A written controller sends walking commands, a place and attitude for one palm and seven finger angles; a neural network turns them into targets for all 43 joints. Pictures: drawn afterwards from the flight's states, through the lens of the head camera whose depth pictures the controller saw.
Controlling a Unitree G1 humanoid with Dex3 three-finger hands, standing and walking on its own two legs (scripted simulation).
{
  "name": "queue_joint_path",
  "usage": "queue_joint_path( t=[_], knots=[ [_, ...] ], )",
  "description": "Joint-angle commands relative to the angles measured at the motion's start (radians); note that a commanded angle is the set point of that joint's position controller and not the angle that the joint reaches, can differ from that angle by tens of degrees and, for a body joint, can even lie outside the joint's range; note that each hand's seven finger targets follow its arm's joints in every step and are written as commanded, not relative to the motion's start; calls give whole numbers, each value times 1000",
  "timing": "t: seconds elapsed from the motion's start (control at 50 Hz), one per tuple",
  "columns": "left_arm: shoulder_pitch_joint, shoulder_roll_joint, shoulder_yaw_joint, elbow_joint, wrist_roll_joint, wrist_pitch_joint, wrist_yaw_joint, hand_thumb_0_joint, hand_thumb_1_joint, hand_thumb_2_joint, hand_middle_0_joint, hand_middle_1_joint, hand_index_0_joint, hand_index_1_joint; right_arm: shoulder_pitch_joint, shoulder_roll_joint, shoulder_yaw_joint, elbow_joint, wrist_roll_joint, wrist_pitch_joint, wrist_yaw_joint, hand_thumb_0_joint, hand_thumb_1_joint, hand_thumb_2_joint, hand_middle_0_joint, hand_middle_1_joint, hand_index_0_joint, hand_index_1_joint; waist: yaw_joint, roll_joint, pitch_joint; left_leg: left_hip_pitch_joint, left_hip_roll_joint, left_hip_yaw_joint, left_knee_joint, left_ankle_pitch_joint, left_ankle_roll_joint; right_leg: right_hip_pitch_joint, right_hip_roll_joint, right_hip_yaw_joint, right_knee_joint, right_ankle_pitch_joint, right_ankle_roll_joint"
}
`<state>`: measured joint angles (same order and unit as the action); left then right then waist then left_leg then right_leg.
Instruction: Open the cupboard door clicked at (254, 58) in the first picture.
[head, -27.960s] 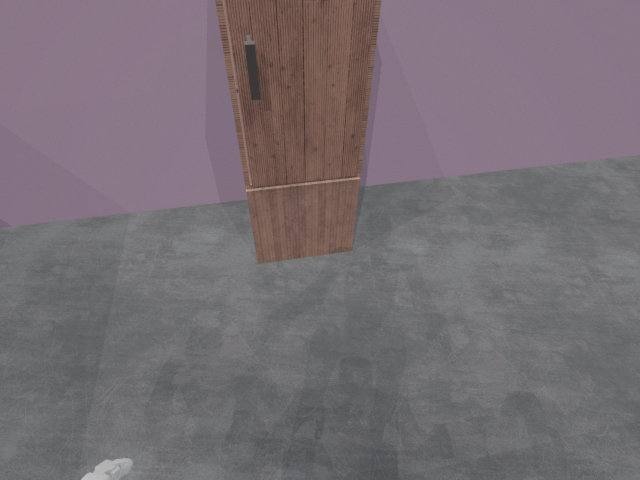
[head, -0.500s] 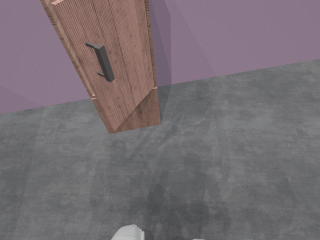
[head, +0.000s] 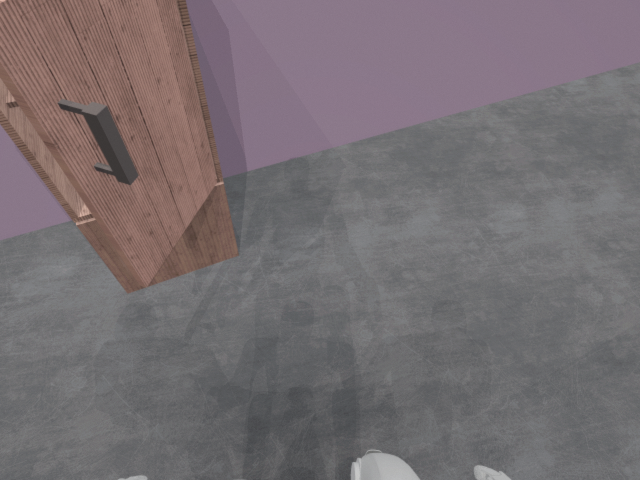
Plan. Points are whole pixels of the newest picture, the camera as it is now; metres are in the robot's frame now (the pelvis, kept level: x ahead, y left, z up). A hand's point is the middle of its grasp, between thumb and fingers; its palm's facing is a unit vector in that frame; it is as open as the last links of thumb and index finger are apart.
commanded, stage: walk to a spot facing it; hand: left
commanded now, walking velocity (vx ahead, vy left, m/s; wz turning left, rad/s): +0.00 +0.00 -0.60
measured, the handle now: (99, 143) +0.52 +0.40 +0.06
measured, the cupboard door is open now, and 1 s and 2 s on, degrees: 47 47 47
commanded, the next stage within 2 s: turn to face it in 1.84 s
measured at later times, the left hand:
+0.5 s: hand (234, 467) +0.14 +0.13 -0.16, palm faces -0.26 -0.94 -0.21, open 7.4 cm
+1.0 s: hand (390, 315) +0.40 -0.09 -0.17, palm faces -0.62 -0.75 -0.23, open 7.4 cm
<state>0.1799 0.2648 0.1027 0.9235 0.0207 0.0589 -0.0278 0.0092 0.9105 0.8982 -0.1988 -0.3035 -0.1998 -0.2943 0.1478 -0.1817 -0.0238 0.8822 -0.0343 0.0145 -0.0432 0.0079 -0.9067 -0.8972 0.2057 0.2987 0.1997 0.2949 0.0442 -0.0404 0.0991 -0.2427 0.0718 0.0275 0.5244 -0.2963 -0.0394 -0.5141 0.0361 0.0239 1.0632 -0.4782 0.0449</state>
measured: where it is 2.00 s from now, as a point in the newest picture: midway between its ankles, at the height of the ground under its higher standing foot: (470, 377)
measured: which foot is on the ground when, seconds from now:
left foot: down 0.00-0.16, up 0.18-0.56, down 0.58-0.96, up 0.98-1.00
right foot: up 0.00-0.16, down 0.18-0.56, up 0.58-0.94, down 0.96-1.00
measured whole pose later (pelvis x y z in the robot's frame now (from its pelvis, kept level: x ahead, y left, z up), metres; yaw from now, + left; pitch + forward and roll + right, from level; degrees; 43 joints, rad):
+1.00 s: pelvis +0.16 -0.16 -0.03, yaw -37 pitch +1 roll +1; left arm 0.05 0.24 0.07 0.89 0.02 -0.04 -0.06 0.01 0.91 0.90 -0.19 -0.30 -0.20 -0.29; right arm 0.44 -0.20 -0.03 1.05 -0.02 0.00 -0.01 0.01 -0.91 -0.90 0.21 0.30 0.20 0.29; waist -0.05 0.00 0.13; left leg -0.15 0.17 0.15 0.97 -0.53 -0.08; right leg -0.48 -0.01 -0.13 0.72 -0.23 -0.10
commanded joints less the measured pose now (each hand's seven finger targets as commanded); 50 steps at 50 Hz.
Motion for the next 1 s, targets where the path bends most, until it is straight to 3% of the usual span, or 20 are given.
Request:
queue_joint_path(
  t=[0.0, 0.06, 0.12, 0.14, 0.16, 0.2, 0.3, 0.44, 0.5, 0.52, 0.54, 0.56, 0.6, 0.68, 0.8, 0.88, 0.9, 0.92, 0.94, 0.98],
  knots=[
    [-22, 33, -2, -97, -1, -17, -14, 0, 900, 900, -200, -300, -200, -300, 57, -213, -58, -55, -5, -19, -12, 0, -900, -900, 200, 300, 200, 300, -46, 274, -124, 116, 212, -21, -119, 549, 147, 21, -49, -70, -122, 25, 10],
    [-34, 33, -7, -100, -3, -23, -19, 0, 900, 900, -200, -300, -200, -300, 86, -242, -70, -45, -3, -12, -3, 0, -900, -900, 200, 300, 200, 300, -59, 264, -118, 91, 234, -3, -87, 459, 136, 126, -31, -117, -297, 53, -8],
    [98, 97, 9, -59, -1, -39, -12, 0, 900, 900, -200, -300, -200, -300, 65, -238, -76, -58, 12, -5, 10, 0, -900, -900, 200, 300, 200, 300, 13, 107, -164, -61, 179, 63, 141, 266, 50, 427, -54, -74, -603, 332, -50],
    [158, 229, 36, -46, 13, -52, 6, 0, 900, 900, -200, -300, -200, -300, 61, -150, -61, -89, 26, -3, 16, 0, -900, -900, 200, 300, 200, 300, 39, -255, -194, -297, 33, 167, 410, -146, -23, 571, -330, 333, -728, 578, -150],
    [207, 280, 43, -32, -1, -48, 26, 0, 900, 900, -200, -300, -200, -300, -9, -153, -51, -119, 25, 6, 12, 0, -900, -900, 200, 300, 200, 300, 84, -325, -191, -363, -10, 40, 597, -399, -24, 523, -440, 474, -723, 782, -256],
    [108, 203, 32, -57, 1, -38, 41, 0, 900, 900, -200, -300, -200, -300, -6, -165, -57, -89, 28, 13, 11, 0, -900, -900, 200, 300, 200, 300, 28, -238, -139, -391, 37, -56, 690, -263, -12, 412, -348, 407, -746, 436, -266],
    [43, 152, 12, -75, 2, -51, 43, 0, 900, 900, -200, -300, -200, -300, 19, -127, -49, -54, 14, 13, 32, 0, -900, -900, 200, 300, 200, 300, -21, -63, -165, -290, 5, -2, 526, -109, -37, 372, -239, 311, -743, 324, -235],
    [68, 169, 23, -58, 9, -67, 26, 0, 900, 900, -200, -300, -200, -300, -1, -128, -56, -77, 19, -25, 42, 0, -900, -900, 200, 300, 200, 300, -3, -114, -93, -207, -38, -2, 227, -153, -12, 312, -235, 434, -812, -28, -266],
    [4, 141, 22, -69, 1, -67, 17, 0, 900, 900, -200, -300, -200, -300, 133, -130, -55, -31, 20, -47, 32, 0, -900, -900, 200, 300, 200, 300, -81, -73, -96, 108, -62, 19, -43, -26, -2, 100, -154, 378, -720, -70, -205],
    [-12, 88, 9, -84, 0, -70, 11, 0, 900, 900, -200, -300, -200, -300, 218, -172, -63, -1, 17, -56, 19, 0, -900, -900, 200, 300, 200, 300, -119, 61, -116, 293, 21, -57, -162, -97, 18, -52, -73, 302, -595, -80, -154],
    [-17, 16, -6, -109, -12, -70, 0, 0, 900, 900, -200, -300, -200, -300, 310, -282, -85, 16, -4, -63, 9, 0, -900, -900, 200, 300, 200, 300, -160, 374, -134, 416, 304, -434, -317, -373, 101, -260, 74, 105, -271, -128, -88],
    [-106, 44, -3, -146, -3, -80, -6, 0, 900, 900, -200, -300, -200, -300, 348, -310, -87, 15, -4, -63, 2, 0, -900, -900, 200, 300, 200, 300, -179, 340, -80, 334, 461, -585, -393, -408, 191, -319, -2, 38, -80, -107, -65],
    [-100, 50, 15, -138, 14, -86, -31, 0, 900, 900, -200, -300, -200, -300, 256, -253, -69, -24, -10, -68, 12, 0, -900, -900, 200, 300, 200, 300, -114, 105, -17, 170, 387, -449, -398, -310, 203, -270, -69, 30, 75, 46, -57],
    [-82, -10, -9, -98, 14, -66, -49, 0, 900, 900, -200, -300, -200, -300, 251, -156, -34, 7, 1, -89, 7, 0, -900, -900, 200, 300, 200, 300, -74, 199, -29, 216, 231, -49, -300, 211, 112, -272, -105, -41, 82, 227, -32],
    [-209, -37, -35, -116, 4, -64, -55, 0, 900, 900, -200, -300, -200, -300, 345, -168, -37, 58, -8, -87, 11, 0, -900, -900, 200, 300, 200, 300, -111, 211, -30, 245, 237, 130, -245, 444, 113, -120, -89, -150, -280, 245, -55],
    [-63, 13, -20, -65, 4, -72, -44, 0, 900, 900, -200, -300, -200, -300, 308, -210, -43, 67, -2, -79, 14, 0, -900, -900, 200, 300, 200, 300, -23, 186, -89, 179, 259, 191, -40, 740, 95, 212, -16, -206, -397, 219, -116],
    [110, 51, -5, -13, 7, -81, -37, 0, 900, 900, -200, -300, -200, -300, 258, -218, -41, 55, 6, -79, 17, 0, -900, -900, 200, 300, 200, 300, 73, 137, -162, 82, 222, 222, 163, 740, 62, 459, 2, -191, -460, 255, -141],
    [285, 165, 26, 35, 15, -94, -20, 0, 900, 900, -200, -300, -200, -300, 236, -169, -31, 29, 25, -80, 34, 0, -900, -900, 200, 300, 200, 300, 149, -76, -285, -180, 135, 265, 478, 443, 23, 767, -179, 52, -549, 155, -210],
    [364, 274, 50, 52, 0, -95, 0, 0, 900, 900, -200, -300, -200, -300, 229, -104, -21, -10, 41, -83, 31, 0, -900, -900, 200, 300, 200, 300, 148, -310, -385, -422, -28, 163, 842, -306, -20, 873, -473, 598, -732, 245, -310],
    [191, 209, 28, 20, -20, -89, 20, 0, 900, 900, -200, -300, -200, -300, 145, -140, -38, 2, 35, -78, 31, 0, -900, -900, 200, 300, 200, 300, 68, -105, -186, -495, 88, -20, 907, -140, 11, 626, -427, 451, -801, 167, -293]
  ],
)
